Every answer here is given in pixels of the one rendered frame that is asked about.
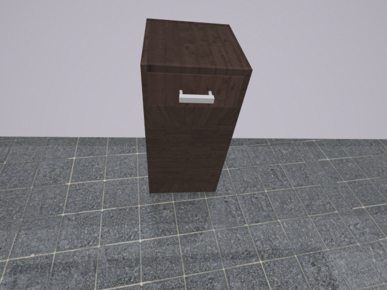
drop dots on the cabinet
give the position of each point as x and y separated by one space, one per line
186 146

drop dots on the drawer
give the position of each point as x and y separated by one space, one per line
164 88

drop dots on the handle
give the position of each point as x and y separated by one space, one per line
189 98

